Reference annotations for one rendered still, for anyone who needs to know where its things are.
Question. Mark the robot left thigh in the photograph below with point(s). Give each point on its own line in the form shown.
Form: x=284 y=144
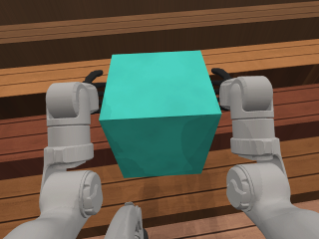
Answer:
x=127 y=221

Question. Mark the left robot shin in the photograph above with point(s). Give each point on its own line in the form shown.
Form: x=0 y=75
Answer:
x=138 y=235

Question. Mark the left robot hand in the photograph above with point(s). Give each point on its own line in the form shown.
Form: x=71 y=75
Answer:
x=88 y=80

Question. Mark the carton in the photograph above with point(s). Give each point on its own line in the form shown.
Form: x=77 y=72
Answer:
x=159 y=113

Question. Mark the left robot forearm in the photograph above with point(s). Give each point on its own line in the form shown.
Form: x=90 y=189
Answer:
x=68 y=117

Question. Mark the robot left upper arm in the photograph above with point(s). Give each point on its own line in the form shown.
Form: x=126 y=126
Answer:
x=68 y=199

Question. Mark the right robot hand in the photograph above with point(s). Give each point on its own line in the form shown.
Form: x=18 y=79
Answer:
x=226 y=76

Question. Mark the robot right upper arm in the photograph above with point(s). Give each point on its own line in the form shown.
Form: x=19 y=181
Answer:
x=262 y=192

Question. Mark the right robot forearm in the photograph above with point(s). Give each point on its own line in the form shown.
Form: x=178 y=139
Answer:
x=250 y=101

